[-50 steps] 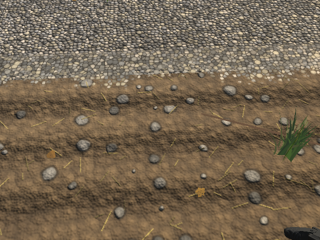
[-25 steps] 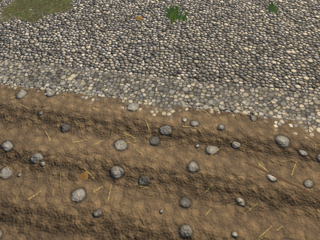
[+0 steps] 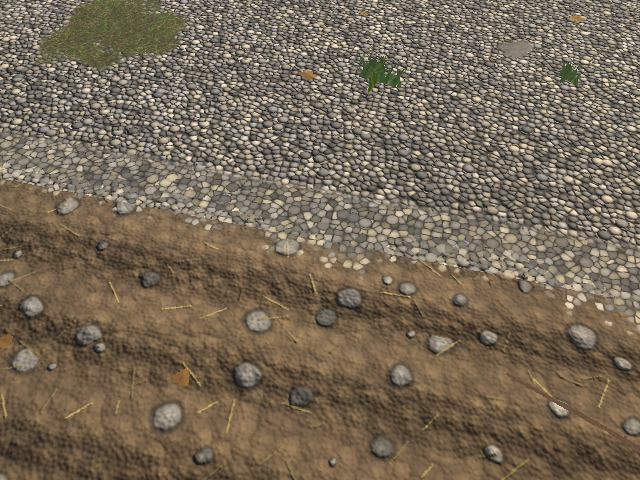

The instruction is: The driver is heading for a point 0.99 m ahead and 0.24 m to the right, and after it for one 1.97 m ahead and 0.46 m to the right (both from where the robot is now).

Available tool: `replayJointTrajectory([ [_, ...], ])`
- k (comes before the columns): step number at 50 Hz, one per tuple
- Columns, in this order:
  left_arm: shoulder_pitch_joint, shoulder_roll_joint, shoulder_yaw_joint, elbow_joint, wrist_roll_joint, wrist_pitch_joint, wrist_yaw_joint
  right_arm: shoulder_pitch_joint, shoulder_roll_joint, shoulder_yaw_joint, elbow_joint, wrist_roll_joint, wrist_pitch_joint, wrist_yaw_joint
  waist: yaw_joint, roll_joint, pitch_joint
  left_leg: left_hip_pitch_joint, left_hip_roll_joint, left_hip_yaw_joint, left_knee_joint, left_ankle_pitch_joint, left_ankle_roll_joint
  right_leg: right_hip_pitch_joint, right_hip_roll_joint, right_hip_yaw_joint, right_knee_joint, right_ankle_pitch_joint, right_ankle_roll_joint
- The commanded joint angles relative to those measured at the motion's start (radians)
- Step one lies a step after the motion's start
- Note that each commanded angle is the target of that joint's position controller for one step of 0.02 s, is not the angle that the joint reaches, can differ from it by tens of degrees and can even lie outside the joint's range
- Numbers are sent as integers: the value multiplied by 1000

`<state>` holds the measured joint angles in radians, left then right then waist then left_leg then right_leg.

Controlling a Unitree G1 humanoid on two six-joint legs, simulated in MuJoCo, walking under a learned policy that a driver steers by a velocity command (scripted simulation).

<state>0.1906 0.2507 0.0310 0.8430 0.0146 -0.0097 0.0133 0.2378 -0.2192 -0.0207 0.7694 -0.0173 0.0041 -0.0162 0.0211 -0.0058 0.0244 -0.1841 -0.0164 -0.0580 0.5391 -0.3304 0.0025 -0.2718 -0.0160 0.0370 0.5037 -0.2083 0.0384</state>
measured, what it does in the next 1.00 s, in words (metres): stands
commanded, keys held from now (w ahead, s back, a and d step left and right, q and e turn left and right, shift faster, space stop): no key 0.34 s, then w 0.08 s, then no key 0.58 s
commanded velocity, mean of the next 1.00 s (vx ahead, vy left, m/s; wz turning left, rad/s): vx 0.04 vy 0.00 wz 0.01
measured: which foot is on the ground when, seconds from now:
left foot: down 0.00-1.00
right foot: down 0.00-1.00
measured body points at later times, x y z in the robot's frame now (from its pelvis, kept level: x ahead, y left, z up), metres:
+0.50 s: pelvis +0.03 -0.01 +0.00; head +0.03 -0.01 +0.45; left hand +0.10 +0.26 -0.14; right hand +0.07 -0.26 -0.14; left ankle -0.02 +0.12 -0.73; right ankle +0.04 -0.13 -0.73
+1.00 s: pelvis +0.04 -0.03 +0.00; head +0.05 -0.03 +0.45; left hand +0.12 +0.23 -0.14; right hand +0.06 -0.28 -0.15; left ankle -0.02 +0.12 -0.73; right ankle +0.04 -0.13 -0.73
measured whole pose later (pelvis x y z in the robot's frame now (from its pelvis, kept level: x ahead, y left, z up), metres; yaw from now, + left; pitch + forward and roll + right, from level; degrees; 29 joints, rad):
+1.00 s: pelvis +0.04 -0.03 +0.00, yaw -1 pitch -1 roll +0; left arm 0.12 0.22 0.04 1.09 -0.01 0.01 0.02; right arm 0.27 -0.22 -0.01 1.05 0.00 0.01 -0.05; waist 0.01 0.01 0.04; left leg -0.08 0.02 -0.05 0.45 -0.34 -0.04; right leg -0.22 0.03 0.00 0.50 -0.26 -0.03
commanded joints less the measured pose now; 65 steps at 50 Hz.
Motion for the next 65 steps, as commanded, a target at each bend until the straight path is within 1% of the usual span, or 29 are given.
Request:
replayJointTrajectory([
  [1, -22, 101, 26, -31, -4, -11, 7, 6, -125, -31, -44, 3, -16, -6, -7, 33, -8, -102, 69, -75, -144, 117, 32, 91, -23, 23, -39, 120, -11],
  [8, -15, 106, 31, 37, -9, -1, 19, 26, -113, -30, 0, 8, -21, -5, -8, 12, -25, -72, 54, -51, -134, 208, 29, 119, -28, 26, -33, 177, -10],
  [17, -18, 105, 33, 119, -13, 12, 30, 49, -109, -28, 73, 10, -23, -8, -7, 15, -13, -60, 40, -30, -144, 233, 23, 128, -25, 22, -41, 182, -14],
  [18, -4, 93, 30, 135, -13, 14, 30, 69, -105, -27, 90, 11, -21, -10, -8, 25, -32, -52, 35, -28, -162, 129, 27, 135, -9, 2, -36, 95, -14],
  [19, -7, 89, 30, 143, -17, 16, 31, 78, -120, -32, 100, 16, -17, -13, -14, 46, -12, -61, 37, -44, -187, -38, 45, 103, 22, -31, -4, -43, -16],
  [20, -21, 89, 32, 142, -22, 14, 30, 82, -153, -43, 101, 22, -14, -16, -26, 87, 23, -73, 63, -97, -226, -246, 79, 36, 56, -69, 57, -186, -20],
  [21, -55, 88, 31, 127, -25, 4, 28, 100, -182, -51, 102, 26, -15, -17, -45, 137, 71, -73, 133, -199, -291, -414, 125, -63, 67, -89, 132, -247, -24],
  [22, -93, 75, 25, 107, -25, -11, 24, 85, -192, -51, 97, 28, -22, -19, -50, 170, 131, -98, 207, -296, -336, -417, 165, -120, 43, -71, 177, -199, -35],
  [23, -90, 61, 21, 106, -25, -26, 20, 56, -176, -46, 96, 24, -31, -22, -33, 172, 156, -124, 235, -320, -329, -304, 181, -111, 9, -35, 172, -158, -49],
  [24, -48, 48, 18, 123, -19, -38, 14, 13, -146, -35, 94, 20, -39, -22, 4, 163, 144, -131, 215, -269, -275, -121, 163, -53, -8, -21, 100, -108, -59],
  [25, 7, 49, 17, 147, -7, -43, 8, -9, -118, -27, 97, 17, -44, -20, 35, 127, 103, -142, 158, -178, -199, 43, 112, 56, -22, -1, -13, 25, -64],
  [26, 34, 103, 28, 161, -4, -43, 6, 8, -120, -30, 99, 11, -46, -22, 17, 43, 66, -132, 72, -75, -106, 140, 51, 116, -45, 52, -52, 236, -70],
  [27, 29, 164, 42, 181, -15, -40, 2, 77, -90, -27, 106, 6, -42, -29, -35, -122, 15, -101, -14, 29, -55, 130, -3, 140, -65, 92, -38, 313, -112],
  [28, 27, 116, 28, 180, -21, -37, 1, 116, -84, -21, 131, 4, -35, -36, -30, -125, -30, -55, 1, 10, -53, 123, -33, 156, -98, 138, -54, 357, -152],
  [29, 19, 95, 21, 185, -22, -33, 1, 122, -91, -22, 143, 16, -30, -38, -30, -102, -25, -42, 8, 3, -58, 146, -41, 162, -101, 136, -49, 418, -156],
  [30, 6, 106, 23, 183, -22, -31, -1, 123, -93, -21, 154, 21, -23, -42, -31, -68, -37, -23, 13, 4, -61, 199, -42, 169, -89, 119, -31, 477, -151],
  [31, 1, 114, 25, 181, -25, -32, -4, 121, -109, -22, 161, 21, -15, -43, -22, -40, -51, -16, 18, 0, -61, 258, -36, 187, -82, 103, -15, 540, -146],
  [32, 8, 117, 26, 188, -25, -33, -5, 123, -109, -21, 167, 20, -9, -42, -19, -33, -75, 2, 26, -4, -68, 297, -31, 203, -75, 86, -5, 587, -140],
  [34, 8, 111, 25, 199, -28, -27, -6, 124, -109, -18, 182, 21, 1, -40, -17, -34, -90, 26, 31, -3, -83, 318, -29, 216, -62, 66, -4, 604, -129],
  [40, -34, 98, 25, 208, -27, -6, 1, 107, -106, -14, 223, 19, 11, -39, -15, -1, -49, 38, 34, 10, -124, 307, -29, 185, -34, 35, -31, 461, -113],
  [49, -60, 85, 25, 220, -22, 12, 14, 95, -99, -9, 270, 15, 1, -41, -12, 4, 1, -1, 34, 21, -151, 218, -29, 152, -14, 18, -64, 267, -96],
  [58, -55, 75, 22, 229, -19, 21, 21, 118, -80, -2, 304, 13, -12, -40, -12, 5, 29, -43, 31, 29, -158, 131, -24, 118, -7, 17, -86, 107, -86],
  [65, -35, 65, 17, 233, -18, 22, 24, 148, -63, 3, 322, 13, -21, -38, -13, 8, 42, -68, 28, 31, -160, 91, -19, 95, -4, 17, -94, 35, -82],
])
Keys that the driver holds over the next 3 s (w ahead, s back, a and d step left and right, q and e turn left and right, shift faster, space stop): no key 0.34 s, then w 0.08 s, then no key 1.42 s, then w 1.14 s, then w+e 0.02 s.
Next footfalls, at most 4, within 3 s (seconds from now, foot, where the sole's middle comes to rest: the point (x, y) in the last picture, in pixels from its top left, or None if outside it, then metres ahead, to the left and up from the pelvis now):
2.36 right None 0.28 -0.17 -0.77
2.92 left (324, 419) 0.66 0.03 -0.77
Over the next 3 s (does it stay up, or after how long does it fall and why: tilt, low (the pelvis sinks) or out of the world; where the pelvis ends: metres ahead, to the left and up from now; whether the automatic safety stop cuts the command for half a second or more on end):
stays up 0.51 -0.06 -0.01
